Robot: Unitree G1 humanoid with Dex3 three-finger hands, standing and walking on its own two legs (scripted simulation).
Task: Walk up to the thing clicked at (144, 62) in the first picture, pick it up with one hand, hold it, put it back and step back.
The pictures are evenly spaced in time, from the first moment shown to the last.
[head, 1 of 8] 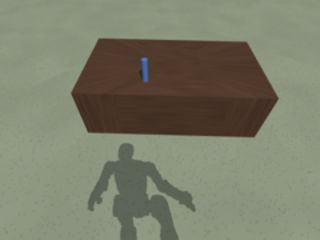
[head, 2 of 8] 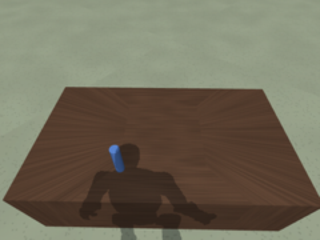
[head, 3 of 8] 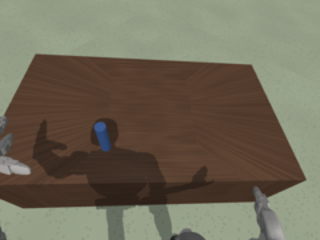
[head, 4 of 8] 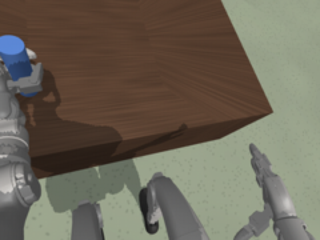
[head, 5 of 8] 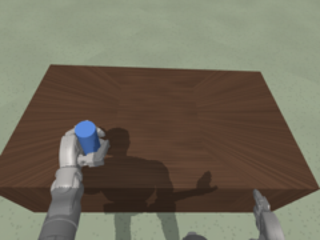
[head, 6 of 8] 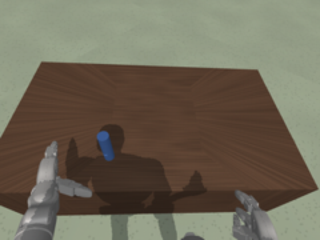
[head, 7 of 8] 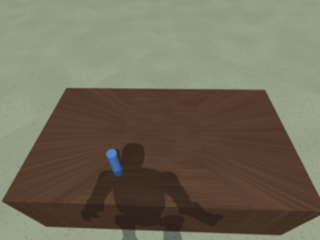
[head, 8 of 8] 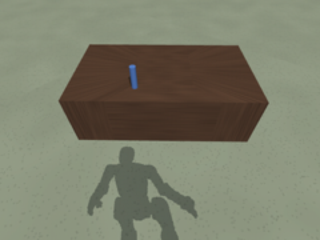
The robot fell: no
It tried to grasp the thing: yes
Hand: left
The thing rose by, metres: 0.29
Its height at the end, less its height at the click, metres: +0.00
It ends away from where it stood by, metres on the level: 0.01
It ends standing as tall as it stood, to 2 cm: yes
